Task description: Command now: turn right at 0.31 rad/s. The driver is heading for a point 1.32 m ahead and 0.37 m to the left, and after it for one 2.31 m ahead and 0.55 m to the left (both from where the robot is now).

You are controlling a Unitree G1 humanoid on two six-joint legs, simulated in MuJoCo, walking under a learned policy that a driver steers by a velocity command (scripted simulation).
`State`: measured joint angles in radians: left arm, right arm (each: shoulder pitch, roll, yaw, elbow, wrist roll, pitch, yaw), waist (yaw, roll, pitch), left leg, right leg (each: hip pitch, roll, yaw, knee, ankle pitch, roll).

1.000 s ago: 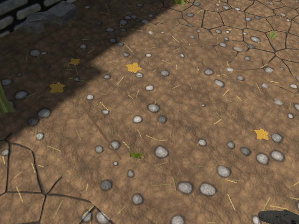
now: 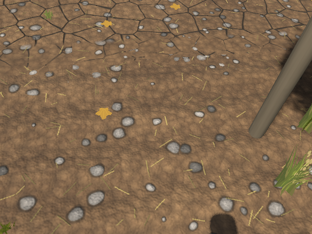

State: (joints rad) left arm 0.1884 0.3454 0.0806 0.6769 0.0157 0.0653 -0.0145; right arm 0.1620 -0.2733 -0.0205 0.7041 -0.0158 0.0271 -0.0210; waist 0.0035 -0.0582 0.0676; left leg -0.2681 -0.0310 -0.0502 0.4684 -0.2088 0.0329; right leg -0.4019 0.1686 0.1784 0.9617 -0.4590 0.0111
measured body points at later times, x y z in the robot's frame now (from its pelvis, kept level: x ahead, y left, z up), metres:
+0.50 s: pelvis +0.10 +0.00 +0.00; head +0.11 -0.01 +0.45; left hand +0.06 +0.27 -0.13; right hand +0.26 -0.27 -0.11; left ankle +0.23 +0.13 -0.68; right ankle -0.05 -0.10 -0.74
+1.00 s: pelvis +0.49 +0.05 -0.01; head +0.52 +0.05 +0.44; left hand +0.73 +0.27 -0.09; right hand +0.40 -0.20 -0.14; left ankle +0.35 +0.13 -0.74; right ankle +0.72 -0.10 -0.68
